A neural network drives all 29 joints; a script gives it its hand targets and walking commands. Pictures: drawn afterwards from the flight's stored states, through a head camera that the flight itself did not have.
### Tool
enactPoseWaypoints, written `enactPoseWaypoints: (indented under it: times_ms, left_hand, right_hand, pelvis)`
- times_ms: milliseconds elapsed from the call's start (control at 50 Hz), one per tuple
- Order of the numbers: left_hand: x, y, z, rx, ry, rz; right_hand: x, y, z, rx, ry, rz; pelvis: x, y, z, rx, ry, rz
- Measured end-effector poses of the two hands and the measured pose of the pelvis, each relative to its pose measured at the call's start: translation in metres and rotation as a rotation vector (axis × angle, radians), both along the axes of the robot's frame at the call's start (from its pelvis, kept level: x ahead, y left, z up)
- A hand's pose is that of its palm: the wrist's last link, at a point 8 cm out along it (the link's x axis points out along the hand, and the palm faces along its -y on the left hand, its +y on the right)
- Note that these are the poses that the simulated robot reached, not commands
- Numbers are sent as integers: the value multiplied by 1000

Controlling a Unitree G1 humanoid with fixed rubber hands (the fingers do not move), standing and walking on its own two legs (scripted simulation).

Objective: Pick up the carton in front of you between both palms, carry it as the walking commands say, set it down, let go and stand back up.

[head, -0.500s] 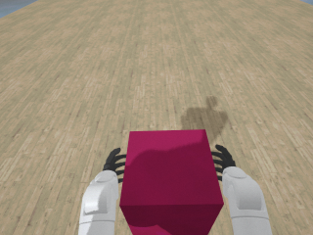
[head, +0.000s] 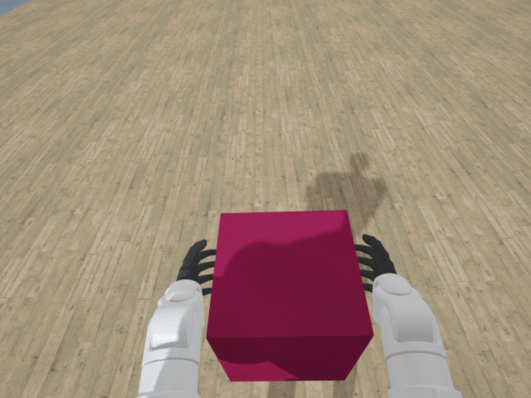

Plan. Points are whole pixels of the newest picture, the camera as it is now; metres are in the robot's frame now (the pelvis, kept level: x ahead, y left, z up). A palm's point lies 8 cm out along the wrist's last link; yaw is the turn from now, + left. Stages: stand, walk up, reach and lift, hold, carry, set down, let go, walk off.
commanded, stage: carry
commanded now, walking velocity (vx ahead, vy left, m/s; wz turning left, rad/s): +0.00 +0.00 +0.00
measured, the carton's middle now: (285, 300) +0.30 +0.00 -0.04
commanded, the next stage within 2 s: hold in 0.14 s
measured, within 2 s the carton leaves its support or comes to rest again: neither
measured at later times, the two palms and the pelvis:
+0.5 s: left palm (174, 310) +0.25 +0.16 +0.04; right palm (375, 291) +0.27 -0.13 +0.04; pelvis -0.02 -0.01 +0.01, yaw +4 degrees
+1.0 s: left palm (189, 303) +0.25 +0.14 +0.05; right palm (388, 278) +0.29 -0.16 +0.05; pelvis -0.02 -0.04 +0.01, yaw +7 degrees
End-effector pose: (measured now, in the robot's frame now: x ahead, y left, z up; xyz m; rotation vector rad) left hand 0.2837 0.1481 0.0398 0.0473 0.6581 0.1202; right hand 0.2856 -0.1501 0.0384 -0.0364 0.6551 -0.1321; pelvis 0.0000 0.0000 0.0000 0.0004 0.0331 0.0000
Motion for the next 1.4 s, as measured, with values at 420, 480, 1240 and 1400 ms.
enactPoseWaypoints:
  times_ms: [420, 480, 1240, 1400]
  left_hand:
    - [-34, 18, 2, 17, 5, 62]
    - [-38, 17, 3, 15, 0, 69]
    - [-19, -4, 12, 13, 6, 127]
    - [10, -3, -17, -1, 23, 116]
  right_hand:
    - [-14, 19, -1, 0, 4, 73]
    - [-16, 18, 0, 1, -1, 78]
    - [17, -2, 6, 49, 7, 99]
    - [39, -1, -23, 84, 24, 49]
  pelvis:
    - [-16, -1, 9, 0, -148, 58]
    - [-19, -4, 9, 0, -161, 65]
    - [-14, -39, 8, 8, -172, 124]
    - [-23, -28, -3, -2, -104, 117]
